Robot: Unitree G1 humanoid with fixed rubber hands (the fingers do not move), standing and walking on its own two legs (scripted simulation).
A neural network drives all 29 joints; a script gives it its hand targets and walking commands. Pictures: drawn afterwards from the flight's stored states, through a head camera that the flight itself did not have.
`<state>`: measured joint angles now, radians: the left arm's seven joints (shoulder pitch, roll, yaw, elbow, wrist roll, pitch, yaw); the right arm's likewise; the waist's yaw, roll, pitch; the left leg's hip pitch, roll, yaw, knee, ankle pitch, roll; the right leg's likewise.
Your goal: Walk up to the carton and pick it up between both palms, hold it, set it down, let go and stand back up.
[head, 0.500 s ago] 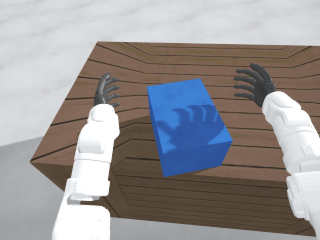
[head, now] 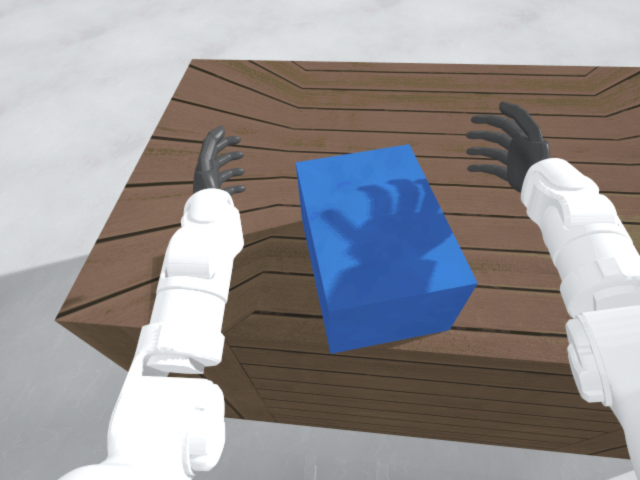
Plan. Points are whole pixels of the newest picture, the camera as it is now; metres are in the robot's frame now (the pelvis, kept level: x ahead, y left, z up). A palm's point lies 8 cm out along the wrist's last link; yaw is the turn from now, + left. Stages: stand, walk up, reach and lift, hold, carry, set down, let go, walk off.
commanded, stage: reach and lift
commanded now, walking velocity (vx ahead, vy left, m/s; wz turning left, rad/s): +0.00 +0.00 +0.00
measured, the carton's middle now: (371, 245) +0.45 +0.01 -0.02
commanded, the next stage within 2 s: none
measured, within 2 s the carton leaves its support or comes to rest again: neither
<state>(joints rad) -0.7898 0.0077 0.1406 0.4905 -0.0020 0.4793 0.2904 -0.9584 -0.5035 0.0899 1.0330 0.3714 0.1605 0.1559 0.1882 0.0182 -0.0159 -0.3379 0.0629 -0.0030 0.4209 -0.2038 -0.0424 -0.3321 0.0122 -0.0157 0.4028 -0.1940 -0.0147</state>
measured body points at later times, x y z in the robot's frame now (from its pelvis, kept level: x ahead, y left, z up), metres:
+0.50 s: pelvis +0.00 -0.01 +0.00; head +0.09 -0.02 +0.44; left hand +0.40 +0.21 +0.05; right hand +0.49 -0.14 +0.06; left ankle +0.00 +0.15 -0.74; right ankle +0.00 -0.11 -0.74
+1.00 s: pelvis +0.00 -0.01 +0.00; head +0.09 -0.02 +0.44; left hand +0.41 +0.16 +0.04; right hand +0.49 -0.12 +0.05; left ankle +0.00 +0.15 -0.74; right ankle +0.00 -0.11 -0.74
